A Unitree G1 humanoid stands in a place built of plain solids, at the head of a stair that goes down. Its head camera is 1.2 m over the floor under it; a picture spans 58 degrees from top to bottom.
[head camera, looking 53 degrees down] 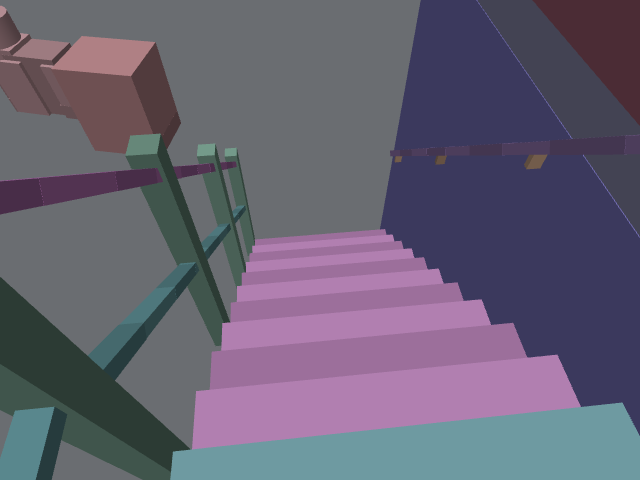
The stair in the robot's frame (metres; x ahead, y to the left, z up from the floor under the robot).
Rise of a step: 0.19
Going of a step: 0.21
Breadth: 1.20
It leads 6 degrees to the left of straight ahead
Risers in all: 11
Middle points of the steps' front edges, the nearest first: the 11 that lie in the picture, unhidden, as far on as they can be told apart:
0.29 -0.22 0.00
0.51 -0.20 -0.19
0.72 -0.18 -0.38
0.93 -0.16 -0.58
1.14 -0.14 -0.77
1.36 -0.11 -0.96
1.57 -0.09 -1.16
1.78 -0.07 -1.35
2.00 -0.05 -1.54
2.21 -0.03 -1.73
2.42 -0.01 -1.93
